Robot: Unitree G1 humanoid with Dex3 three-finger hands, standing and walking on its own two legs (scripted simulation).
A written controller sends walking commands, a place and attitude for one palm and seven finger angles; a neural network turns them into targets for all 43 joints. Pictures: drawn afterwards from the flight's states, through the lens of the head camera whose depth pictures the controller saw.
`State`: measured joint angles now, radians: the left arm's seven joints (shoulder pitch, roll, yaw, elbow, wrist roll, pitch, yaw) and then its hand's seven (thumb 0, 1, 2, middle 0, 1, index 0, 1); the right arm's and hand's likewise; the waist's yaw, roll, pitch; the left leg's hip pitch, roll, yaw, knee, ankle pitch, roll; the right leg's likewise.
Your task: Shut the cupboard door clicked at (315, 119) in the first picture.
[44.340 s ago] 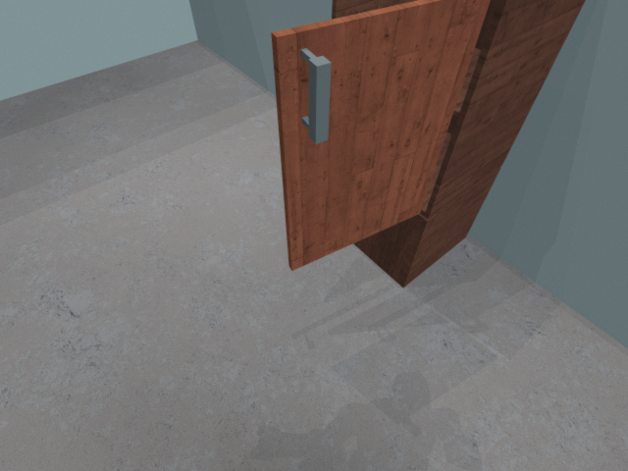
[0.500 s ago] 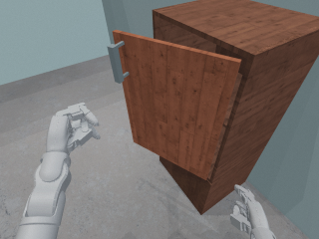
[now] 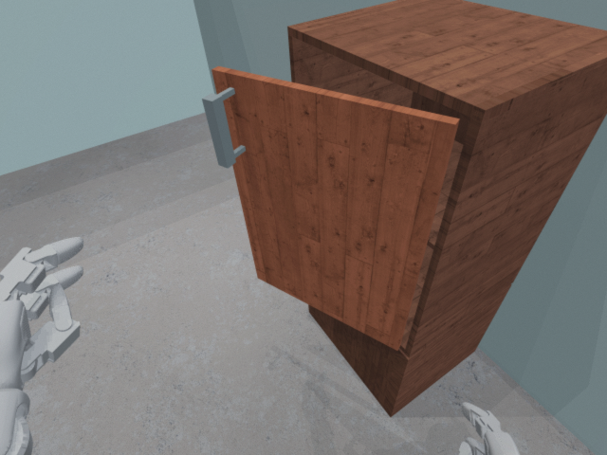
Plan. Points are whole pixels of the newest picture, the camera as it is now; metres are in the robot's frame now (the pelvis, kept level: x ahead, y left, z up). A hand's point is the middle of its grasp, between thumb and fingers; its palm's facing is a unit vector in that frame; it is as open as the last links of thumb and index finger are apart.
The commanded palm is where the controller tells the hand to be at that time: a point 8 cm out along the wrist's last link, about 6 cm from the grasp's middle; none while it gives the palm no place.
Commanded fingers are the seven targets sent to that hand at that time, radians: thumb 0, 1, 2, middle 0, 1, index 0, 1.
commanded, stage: draw the hand back to the body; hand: left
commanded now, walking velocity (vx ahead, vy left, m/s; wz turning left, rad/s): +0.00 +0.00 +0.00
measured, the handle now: (227, 127) +0.62 +0.21 +0.15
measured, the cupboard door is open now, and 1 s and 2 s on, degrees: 24 24 24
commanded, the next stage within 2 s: step back with the hand held close in 0.38 s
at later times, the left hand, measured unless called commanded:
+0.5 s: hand (62, 340) +0.18 +0.26 +0.16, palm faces +0.46 -0.80 -0.39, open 7.4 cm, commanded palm +0.13 +0.30 +0.17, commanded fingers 0.00 0.90 0.90 -0.20 -0.30 -0.20 -0.30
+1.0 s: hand (27, 364) +0.15 +0.28 +0.16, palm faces +0.39 -0.78 -0.50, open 7.4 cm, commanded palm +0.09 +0.32 +0.17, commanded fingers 0.00 0.90 0.90 -0.20 -0.30 -0.20 -0.30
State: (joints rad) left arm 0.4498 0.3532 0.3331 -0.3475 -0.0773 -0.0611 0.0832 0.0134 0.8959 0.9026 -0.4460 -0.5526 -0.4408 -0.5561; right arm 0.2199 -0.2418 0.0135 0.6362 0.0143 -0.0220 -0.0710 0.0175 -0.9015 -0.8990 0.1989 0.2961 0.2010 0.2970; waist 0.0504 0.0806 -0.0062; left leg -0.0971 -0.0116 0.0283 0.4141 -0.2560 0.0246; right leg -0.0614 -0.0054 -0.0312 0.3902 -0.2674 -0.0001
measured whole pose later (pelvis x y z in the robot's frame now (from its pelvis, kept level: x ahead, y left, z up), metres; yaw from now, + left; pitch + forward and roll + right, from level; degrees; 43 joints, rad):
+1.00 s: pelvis -0.05 +0.02 -0.01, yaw -1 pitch +1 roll -1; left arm 0.54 0.45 0.41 -0.47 -0.06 -0.15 0.13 0.01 0.89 0.90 -0.22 -0.30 -0.21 -0.30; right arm 0.20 -0.23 0.00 0.53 0.02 0.04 -0.10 0.02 -0.90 -0.90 0.20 0.30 0.20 0.30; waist 0.00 0.03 -0.03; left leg -0.33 -0.02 0.05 0.54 -0.23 0.05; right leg -0.31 -0.02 -0.01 0.53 -0.24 0.02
